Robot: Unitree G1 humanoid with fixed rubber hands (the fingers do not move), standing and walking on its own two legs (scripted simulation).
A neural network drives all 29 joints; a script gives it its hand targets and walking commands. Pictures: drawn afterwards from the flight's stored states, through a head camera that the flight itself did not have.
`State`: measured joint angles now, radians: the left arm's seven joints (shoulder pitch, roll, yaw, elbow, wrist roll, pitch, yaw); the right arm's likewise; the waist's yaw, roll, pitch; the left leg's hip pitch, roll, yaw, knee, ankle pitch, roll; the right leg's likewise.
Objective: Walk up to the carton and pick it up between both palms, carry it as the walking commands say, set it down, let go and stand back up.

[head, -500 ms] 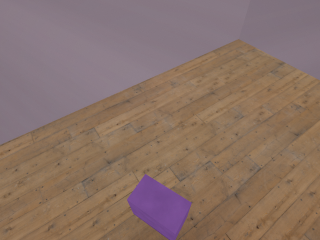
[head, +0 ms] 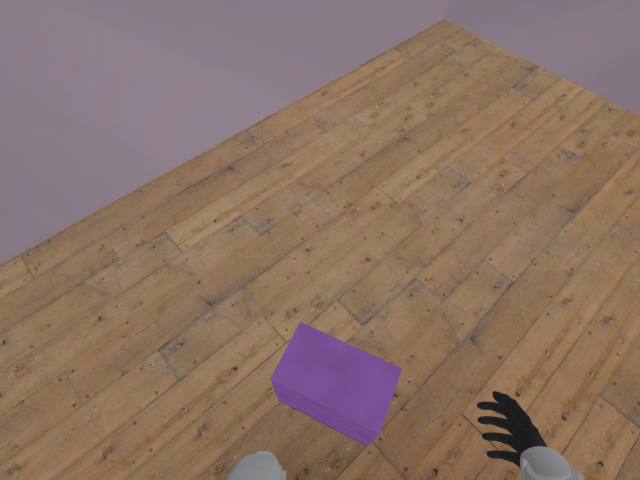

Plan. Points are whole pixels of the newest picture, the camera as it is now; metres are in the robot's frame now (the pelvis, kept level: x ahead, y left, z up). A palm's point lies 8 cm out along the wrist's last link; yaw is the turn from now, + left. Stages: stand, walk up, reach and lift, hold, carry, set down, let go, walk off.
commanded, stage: walk up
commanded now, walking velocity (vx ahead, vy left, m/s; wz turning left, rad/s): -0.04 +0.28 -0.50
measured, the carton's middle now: (334, 386) +0.36 +0.01 -0.62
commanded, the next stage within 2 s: none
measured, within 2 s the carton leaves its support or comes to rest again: neither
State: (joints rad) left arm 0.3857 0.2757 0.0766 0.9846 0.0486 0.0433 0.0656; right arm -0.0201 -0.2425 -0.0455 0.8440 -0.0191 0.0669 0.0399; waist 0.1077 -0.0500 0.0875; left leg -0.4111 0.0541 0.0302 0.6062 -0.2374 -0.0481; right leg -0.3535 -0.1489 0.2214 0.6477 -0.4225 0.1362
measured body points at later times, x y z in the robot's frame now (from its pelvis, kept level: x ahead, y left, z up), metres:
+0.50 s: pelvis -0.02 +0.08 +0.03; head -0.01 +0.05 +0.48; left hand +0.15 +0.30 -0.09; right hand -0.07 -0.14 -0.15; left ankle +0.02 +0.23 -0.67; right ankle -0.05 +0.02 -0.72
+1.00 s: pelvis -0.03 +0.11 +0.02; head -0.01 +0.13 +0.47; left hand +0.09 +0.36 -0.13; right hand -0.10 -0.14 -0.12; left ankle +0.03 +0.25 -0.72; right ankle -0.07 -0.04 -0.68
